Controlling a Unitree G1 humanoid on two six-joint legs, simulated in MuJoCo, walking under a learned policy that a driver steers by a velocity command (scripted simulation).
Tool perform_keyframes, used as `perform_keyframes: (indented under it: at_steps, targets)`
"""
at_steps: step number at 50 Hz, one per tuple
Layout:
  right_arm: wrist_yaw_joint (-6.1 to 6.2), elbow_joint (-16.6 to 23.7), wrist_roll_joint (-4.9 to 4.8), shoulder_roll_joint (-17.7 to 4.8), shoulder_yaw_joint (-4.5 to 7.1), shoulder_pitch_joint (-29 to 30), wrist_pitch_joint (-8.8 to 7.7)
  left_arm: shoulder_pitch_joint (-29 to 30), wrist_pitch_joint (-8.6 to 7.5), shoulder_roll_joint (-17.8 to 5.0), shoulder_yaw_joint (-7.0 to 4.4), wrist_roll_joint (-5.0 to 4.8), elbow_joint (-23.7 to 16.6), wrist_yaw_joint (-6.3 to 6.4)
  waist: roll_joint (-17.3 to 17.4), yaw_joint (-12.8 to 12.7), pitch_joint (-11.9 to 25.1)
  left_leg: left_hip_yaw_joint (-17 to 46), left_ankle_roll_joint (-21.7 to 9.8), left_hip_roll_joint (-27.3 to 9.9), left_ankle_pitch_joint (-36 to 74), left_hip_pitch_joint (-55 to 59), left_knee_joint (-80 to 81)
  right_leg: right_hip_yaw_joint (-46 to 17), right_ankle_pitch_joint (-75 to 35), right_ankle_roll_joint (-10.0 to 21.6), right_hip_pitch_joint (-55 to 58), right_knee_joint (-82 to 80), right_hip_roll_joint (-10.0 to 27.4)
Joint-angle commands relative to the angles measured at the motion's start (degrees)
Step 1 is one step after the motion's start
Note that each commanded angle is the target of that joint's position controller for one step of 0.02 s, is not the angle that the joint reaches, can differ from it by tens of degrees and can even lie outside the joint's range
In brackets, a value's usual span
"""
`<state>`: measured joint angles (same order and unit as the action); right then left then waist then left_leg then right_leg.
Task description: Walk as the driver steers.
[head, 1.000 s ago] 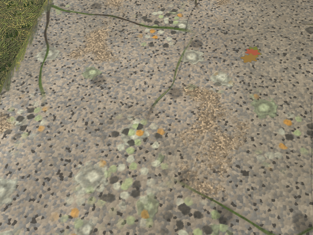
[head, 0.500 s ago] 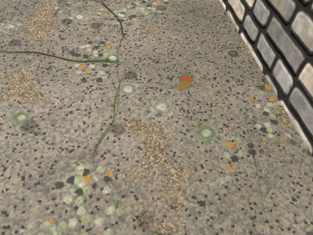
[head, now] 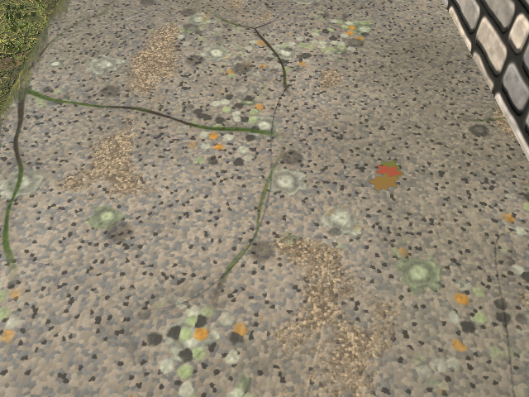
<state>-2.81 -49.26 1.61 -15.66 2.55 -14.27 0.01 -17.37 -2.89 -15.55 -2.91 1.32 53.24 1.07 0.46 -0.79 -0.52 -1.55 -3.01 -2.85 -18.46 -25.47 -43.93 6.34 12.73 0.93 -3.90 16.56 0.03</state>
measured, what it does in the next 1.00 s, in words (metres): walks ahead: left foot, then right foot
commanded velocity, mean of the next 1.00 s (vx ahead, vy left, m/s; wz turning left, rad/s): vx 0.47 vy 0.00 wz -0.03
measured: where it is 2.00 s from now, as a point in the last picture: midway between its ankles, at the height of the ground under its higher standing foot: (254, 233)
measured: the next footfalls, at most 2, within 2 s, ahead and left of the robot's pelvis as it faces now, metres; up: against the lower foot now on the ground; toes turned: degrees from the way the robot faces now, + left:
left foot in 0.12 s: +0.13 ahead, +0.12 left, +0.00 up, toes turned +8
right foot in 0.64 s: +0.49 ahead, +0.04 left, +0.00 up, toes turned +4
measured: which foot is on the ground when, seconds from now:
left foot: up 0.00-0.10, down 0.12-0.66, up 0.68-1.00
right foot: down 0.00-0.12, up 0.14-0.62, down 0.64-1.00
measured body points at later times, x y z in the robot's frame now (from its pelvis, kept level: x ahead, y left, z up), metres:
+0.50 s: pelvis +0.21 +0.08 -0.01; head +0.24 +0.10 +0.44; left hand +0.33 +0.35 -0.13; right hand +0.25 -0.18 -0.13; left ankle +0.09 +0.12 -0.75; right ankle +0.40 -0.01 -0.70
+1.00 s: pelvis +0.51 +0.09 +0.00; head +0.54 +0.07 +0.45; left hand +0.51 +0.37 -0.13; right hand +0.68 -0.16 -0.11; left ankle +0.68 +0.26 -0.68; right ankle +0.45 +0.04 -0.75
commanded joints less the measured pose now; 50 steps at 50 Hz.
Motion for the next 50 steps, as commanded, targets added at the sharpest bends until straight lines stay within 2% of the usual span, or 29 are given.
perform_keyframes:
  at_steps: [1,3,5,6,7,8,9,10,11,13,15,18,23,26,27,29,30,31,32,33,34,35,36,37,38,40,42,45,50]
  targets:
    - [-1.02,5.44,-0.06,-3.03,0.61,4.76,-0.21,2.08,-1.28,-9.13,-2.20,0.27,-3.32,-0.48,-7.31,-0.51,-3.55,-2.30,-0.34,-0.01,1.42,2.92,4.90,-7.71,10.70,9.00,-7.28,-9.00,15.41]
    - [-1.18,5.88,0.03,-3.55,0.92,4.03,-0.29,2.40,-1.06,-10.04,-2.62,0.28,-3.52,-0.86,-5.96,0.39,-3.97,-4.17,-1.39,0.89,1.70,6.26,8.31,-6.26,12.45,8.31,-8.20,-6.23,16.17]
    - [-0.87,4.00,0.62,-4.57,1.67,-2.47,-0.81,2.67,-0.68,-9.48,-2.51,0.47,-3.86,-1.03,-2.77,3.45,-2.98,-5.20,-3.01,3.87,-0.27,15.73,12.12,-1.94,9.36,6.67,-12.72,4.29,14.34]
    - [-0.21,1.16,0.93,-7.40,2.98,-11.20,-1.42,2.48,-0.55,-6.93,-1.64,1.20,-4.44,-1.25,5.11,6.82,0.64,1.40,-4.75,2.09,-5.92,24.43,17.51,3.20,3.04,4.62,-16.58,20.83,10.65]
    - [0.89,1.06,0.45,-15.27,4.88,-17.27,-1.85,5.90,-0.82,-1.69,-0.04,0.83,-9.52,-2.01,23.35,9.00,2.67,34.69,-12.35,-14.33,-23.43,33.48,31.84,7.32,14.98,0.38,-35.36,43.10,0.65]
    - [1.13,1.41,-0.50,-14.49,4.35,-15.64,-1.76,8.00,-0.82,-4.88,-0.61,1.97,-10.00,-2.03,15.11,7.41,1.12,45.48,-15.12,-17.25,-23.25,32.21,36.96,-4.74,19.30,0.87,-42.51,50.80,-0.42]
    - [1.42,2.49,-0.54,-12.65,3.97,-12.02,-1.59,8.73,-1.23,-6.22,-0.83,1.23,-9.94,-2.52,8.64,5.69,-1.74,38.29,-14.54,-16.12,-16.64,29.50,34.17,-7.47,13.73,1.55,-43.29,51.96,3.10]
    - [1.56,3.16,-0.43,-10.42,3.51,-9.11,-1.72,7.92,-1.76,-6.37,-0.75,0.41,-9.11,-2.86,4.15,3.73,-2.68,31.60,-12.80,-13.15,-7.18,26.07,32.89,-7.85,7.81,1.63,-40.16,49.22,4.90]
    - [1.82,3.90,-0.70,-9.47,3.21,-7.04,-1.94,7.28,-1.82,-6.21,-0.78,0.57,-8.47,-2.84,2.39,2.37,-2.49,26.75,-11.24,-10.45,0.45,24.28,32.97,-7.81,5.26,1.36,-37.16,45.94,5.72]
    - [2.07,4.11,-1.30,-7.97,2.64,-6.08,-2.82,5.83,-0.62,-5.88,-0.58,1.71,-7.55,-2.92,3.61,1.11,-0.42,21.00,-10.25,-7.20,14.30,23.75,32.84,-6.84,1.79,-0.15,-33.22,43.65,5.32]
    - [2.21,3.10,-1.80,-7.70,2.58,-7.80,-3.59,6.05,0.53,-4.87,-0.37,1.57,-7.56,-2.97,2.65,0.50,0.24,17.54,-10.64,-6.36,22.79,24.96,32.85,-5.81,-0.22,-1.53,-34.04,42.03,4.75]
    - [2.48,1.42,-1.57,-6.50,2.12,-10.69,-4.08,10.88,1.08,-3.71,0.11,1.15,-8.66,-3.20,2.69,2.03,-1.61,13.26,-9.59,-5.86,28.37,26.16,34.52,-4.00,-4.92,-2.09,-36.85,37.06,5.24]
    - [2.65,-0.56,-0.62,-5.50,1.42,-12.38,-4.65,18.88,0.79,-2.44,0.99,0.13,-11.06,-3.70,3.28,4.34,-4.45,6.94,-7.37,-5.81,32.63,27.63,36.48,-2.22,-12.15,0.32,-35.34,25.02,3.80]
    - [3.32,-1.95,-0.14,-5.55,1.16,-12.36,-4.91,20.42,0.58,-2.67,1.12,-0.09,-11.98,-3.95,2.79,4.06,-6.34,4.24,-6.49,-7.85,36.35,29.59,37.43,-1.80,-12.61,3.02,-32.17,19.00,2.04]
    - [3.60,-2.20,-0.08,-5.78,1.11,-11.53,-4.96,19.55,0.50,-2.92,1.02,-0.09,-11.90,-3.91,2.63,3.28,-6.23,2.99,-5.96,-8.28,41.26,30.43,36.33,-1.46,-11.60,4.14,-30.02,17.54,0.96]
    - [4.13,-2.49,0.21,-6.94,1.17,-9.79,-5.06,14.58,0.45,-3.87,0.49,-0.04,-10.55,-3.34,3.56,0.82,-3.13,0.55,-4.60,-8.49,60.21,32.94,28.93,0.42,-7.26,6.44,-23.19,16.77,-2.61]
    - [4.35,-2.68,0.68,-7.59,1.30,-9.31,-4.78,8.97,0.30,-4.84,-0.04,-0.05,-8.82,-2.97,4.10,-1.47,0.04,-0.50,-3.89,-8.32,67.60,34.48,20.99,0.93,-4.41,7.50,-18.57,16.55,-4.51]
    - [4.45,-2.67,0.90,-8.34,1.47,-8.77,-4.26,0.93,0.00,-5.77,-0.70,0.02,-6.21,-2.63,4.01,-4.59,4.14,-1.58,-3.28,-7.63,68.49,33.74,9.90,1.15,-3.45,8.60,-11.08,14.06,-6.22]
    - [4.48,-1.94,0.54,-8.63,1.34,-7.80,-4.18,-7.26,-0.27,-7.75,-1.66,0.85,-4.15,-2.11,2.15,-8.46,8.03,-3.06,-2.48,-6.38,57.64,24.79,-4.39,-4.62,-2.67,11.00,1.26,11.62,-2.35]
    - [3.68,0.65,-1.20,-4.31,0.35,-11.20,-4.60,-12.03,0.04,-15.16,-3.93,1.82,-4.31,-1.43,-9.78,-6.96,14.38,-5.01,0.59,2.23,27.05,4.14,-29.38,-31.85,1.13,20.10,17.85,10.48,13.99]
    - [3.14,1.26,-0.13,-5.82,0.77,-9.42,-5.15,-7.62,0.70,-13.32,-3.68,-0.62,-4.24,-2.07,-10.25,-4.43,16.23,3.04,0.57,9.14,-8.91,-8.44,-39.19,-52.60,0.93,23.82,20.27,0.53,19.04]
    - [2.87,2.78,0.32,-6.26,0.61,-5.11,-5.61,-2.60,0.79,-12.36,-3.60,-1.57,-4.98,-2.28,-5.74,-2.78,7.61,7.09,-0.27,4.41,-4.56,-13.29,-38.64,-44.91,5.03,22.26,13.48,-0.83,17.61]
    - [2.56,3.45,0.07,-6.69,0.42,-2.46,-6.29,0.04,0.86,-8.96,-2.89,-1.24,-5.63,-2.27,-0.74,-1.99,2.69,6.33,-0.25,1.62,-0.16,-12.62,-34.45,-38.36,2.94,20.41,5.65,-2.60,16.20]
    - [2.46,3.67,0.11,-6.08,0.39,-1.41,-6.16,1.08,0.75,-7.05,-2.34,-0.92,-5.50,-2.09,1.60,-0.26,-1.07,5.91,0.06,-0.16,0.87,-10.34,-29.78,-33.71,-1.61,18.29,-1.01,-3.96,13.52]
    - [2.47,4.17,0.81,-5.50,0.20,-1.47,-5.23,1.53,0.49,-5.85,-1.87,-1.02,-4.99,-1.79,1.51,1.54,-2.34,5.79,1.06,-1.26,0.98,-7.45,-26.32,-29.97,-6.24,16.73,-5.72,-4.72,10.82]
    - [2.21,4.23,1.51,-3.89,-0.33,-2.63,-3.31,0.59,-0.48,-6.65,-1.95,-1.16,-4.65,-1.68,-0.35,2.61,-1.18,4.41,2.90,-1.90,1.17,-4.65,-21.96,-25.54,-12.96,16.24,-8.85,-5.34,8.20]
    - [2.09,5.57,1.44,-3.35,-0.58,0.06,-2.53,-1.05,-0.90,-8.21,-2.43,-1.33,-4.30,-1.62,-1.09,2.23,-1.51,2.97,4.56,-2.38,4.08,-5.99,-16.90,-23.24,-14.73,16.06,-10.13,-6.31,6.55]
    - [1.95,8.61,1.21,-3.44,-0.70,8.27,-2.33,-4.53,-0.66,-8.43,-2.64,-1.50,-3.88,-1.53,-2.04,-0.46,-3.05,1.86,6.37,-2.51,11.90,-10.23,-7.21,-22.88,-15.79,13.91,-8.10,-6.79,4.86]
    - [1.45,11.68,0.53,-3.22,-1.22,16.84,-2.69,-10.08,0.02,-8.43,-2.86,-1.17,-3.41,-0.99,-3.58,-4.54,-1.68,1.91,6.45,-0.17,17.94,-12.58,3.09,-24.44,-22.56,11.53,0.58,-2.37,4.38]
